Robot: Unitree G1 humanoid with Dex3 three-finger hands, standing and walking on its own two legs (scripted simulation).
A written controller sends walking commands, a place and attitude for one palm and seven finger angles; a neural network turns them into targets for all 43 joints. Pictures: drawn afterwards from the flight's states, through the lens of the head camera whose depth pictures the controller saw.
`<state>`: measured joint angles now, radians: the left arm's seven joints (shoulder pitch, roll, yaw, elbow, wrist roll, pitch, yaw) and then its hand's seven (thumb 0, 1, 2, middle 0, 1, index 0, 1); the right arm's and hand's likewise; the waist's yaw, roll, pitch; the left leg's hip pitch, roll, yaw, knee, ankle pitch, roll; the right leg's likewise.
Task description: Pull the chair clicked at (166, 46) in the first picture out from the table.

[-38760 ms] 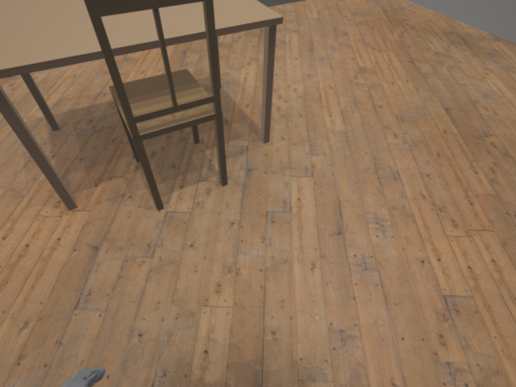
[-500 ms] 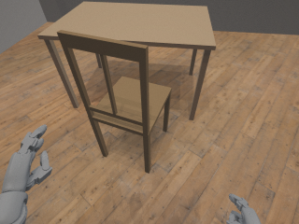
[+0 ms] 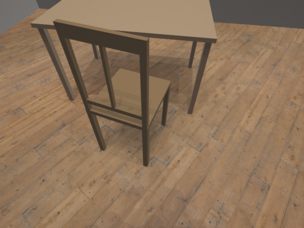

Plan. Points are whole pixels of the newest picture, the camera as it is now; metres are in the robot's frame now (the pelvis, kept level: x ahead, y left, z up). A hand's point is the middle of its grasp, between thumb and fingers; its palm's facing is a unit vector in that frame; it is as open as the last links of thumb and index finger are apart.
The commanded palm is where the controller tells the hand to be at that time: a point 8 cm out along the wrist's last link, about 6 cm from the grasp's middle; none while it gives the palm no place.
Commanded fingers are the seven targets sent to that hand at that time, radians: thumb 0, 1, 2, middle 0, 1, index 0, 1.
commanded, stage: let the arm hang, fingers relaxed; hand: left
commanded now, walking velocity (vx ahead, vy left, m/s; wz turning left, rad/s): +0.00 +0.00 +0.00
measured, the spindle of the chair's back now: (108, 80) +0.71 +0.24 -0.06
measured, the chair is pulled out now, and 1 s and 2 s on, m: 0.31 0.31 0.31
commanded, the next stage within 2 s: look to check the result in 0.52 s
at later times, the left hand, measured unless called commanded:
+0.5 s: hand out of the picture +0.00 +0.15 -0.17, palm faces -0.02 -0.98 -0.18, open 7.3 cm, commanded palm none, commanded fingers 0.00 0.90 0.90 -0.20 -0.30 -0.20 -0.30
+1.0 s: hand out of the picture +0.00 +0.12 -0.17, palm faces +0.00 -0.99 -0.17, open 7.4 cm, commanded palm none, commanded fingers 0.00 0.90 0.90 -0.20 -0.30 -0.20 -0.30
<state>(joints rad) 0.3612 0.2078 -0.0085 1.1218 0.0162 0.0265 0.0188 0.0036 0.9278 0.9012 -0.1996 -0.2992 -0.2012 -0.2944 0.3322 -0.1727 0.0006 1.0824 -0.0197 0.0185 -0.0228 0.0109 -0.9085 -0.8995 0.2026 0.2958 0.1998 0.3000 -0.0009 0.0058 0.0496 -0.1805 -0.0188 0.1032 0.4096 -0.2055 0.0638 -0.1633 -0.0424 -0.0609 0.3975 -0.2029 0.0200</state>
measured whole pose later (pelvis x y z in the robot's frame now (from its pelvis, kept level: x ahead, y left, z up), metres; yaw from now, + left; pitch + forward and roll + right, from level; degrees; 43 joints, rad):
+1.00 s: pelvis +0.01 -0.03 +0.00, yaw -1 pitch -2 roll +0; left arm 0.31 0.11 -0.01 1.15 0.01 -0.01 0.04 0.00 0.90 0.90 -0.20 -0.30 -0.20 -0.29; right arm 0.31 -0.12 0.00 1.15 -0.02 0.00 -0.04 0.01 -0.91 -0.90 0.20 0.30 0.20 0.30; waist -0.01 0.01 0.03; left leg -0.14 0.02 0.11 0.38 -0.21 0.01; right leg -0.14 0.00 -0.05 0.38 -0.21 -0.02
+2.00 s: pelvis +0.10 -0.02 -0.01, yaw -3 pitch -2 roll -1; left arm 0.33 0.13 0.05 1.13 0.02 0.02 0.01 0.01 0.90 0.90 -0.20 -0.30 -0.20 -0.29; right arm 0.41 -0.12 -0.02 1.12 -0.04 -0.05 -0.05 0.00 -0.91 -0.90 0.20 0.30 0.20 0.30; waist -0.04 0.00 0.06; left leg -0.06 0.04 0.14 0.53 -0.44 0.02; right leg -0.35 -0.02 -0.07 0.97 -0.51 -0.06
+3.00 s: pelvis +0.12 -0.02 -0.02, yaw -3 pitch -4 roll +1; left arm 0.35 0.21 0.03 0.98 0.04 0.04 -0.02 0.00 0.90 0.90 -0.20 -0.30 -0.20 -0.29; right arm 0.30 -0.20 -0.01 0.92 -0.04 0.03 -0.01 0.01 -0.91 -0.90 0.21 0.30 0.20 0.30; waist 0.01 0.05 -0.01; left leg -0.23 0.03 0.07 0.64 -0.34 0.00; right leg -0.34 -0.03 0.03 0.65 -0.28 -0.02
